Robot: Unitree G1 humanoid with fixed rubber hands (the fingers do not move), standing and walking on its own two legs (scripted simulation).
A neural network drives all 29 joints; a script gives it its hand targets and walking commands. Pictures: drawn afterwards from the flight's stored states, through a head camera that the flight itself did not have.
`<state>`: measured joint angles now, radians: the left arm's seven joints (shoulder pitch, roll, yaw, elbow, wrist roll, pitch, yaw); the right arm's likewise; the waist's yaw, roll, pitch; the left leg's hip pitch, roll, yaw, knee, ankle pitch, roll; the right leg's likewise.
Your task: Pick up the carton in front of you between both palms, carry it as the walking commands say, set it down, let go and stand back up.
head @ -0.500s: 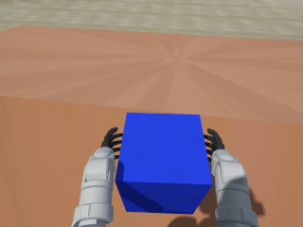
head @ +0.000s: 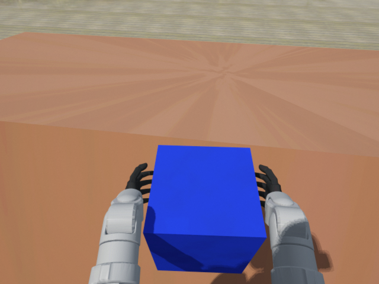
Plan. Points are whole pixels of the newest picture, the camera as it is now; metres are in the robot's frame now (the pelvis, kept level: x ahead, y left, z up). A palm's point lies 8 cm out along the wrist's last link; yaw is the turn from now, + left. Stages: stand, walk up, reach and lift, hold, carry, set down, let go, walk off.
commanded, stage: hold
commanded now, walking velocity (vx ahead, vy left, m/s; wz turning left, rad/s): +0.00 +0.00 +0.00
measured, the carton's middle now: (201, 212) +0.29 +0.00 -0.02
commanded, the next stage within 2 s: carry in 0.08 s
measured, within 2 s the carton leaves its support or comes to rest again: neither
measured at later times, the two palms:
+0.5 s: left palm (145, 154) +0.37 +0.13 +0.08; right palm (272, 155) +0.38 -0.16 +0.08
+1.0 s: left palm (175, 96) +0.66 +0.09 +0.06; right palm (265, 99) +0.66 -0.21 +0.06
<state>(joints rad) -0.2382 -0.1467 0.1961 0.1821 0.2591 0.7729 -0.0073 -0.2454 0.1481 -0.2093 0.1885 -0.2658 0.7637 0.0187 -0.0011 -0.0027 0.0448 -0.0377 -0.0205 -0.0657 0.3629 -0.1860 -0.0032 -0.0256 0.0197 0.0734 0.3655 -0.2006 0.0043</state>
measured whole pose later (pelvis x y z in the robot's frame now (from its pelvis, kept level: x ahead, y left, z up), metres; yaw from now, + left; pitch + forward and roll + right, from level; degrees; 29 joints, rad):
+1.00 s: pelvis +0.39 -0.06 -0.02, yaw +0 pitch +4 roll -1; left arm -0.20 -0.14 0.11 -0.28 0.11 1.21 0.10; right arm -0.19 0.13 -0.16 -0.32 -0.09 1.22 -0.09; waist 0.00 0.03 -0.07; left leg -0.24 0.10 0.06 1.01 -0.45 -0.01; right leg -0.45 -0.04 -0.27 0.55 -0.18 -0.09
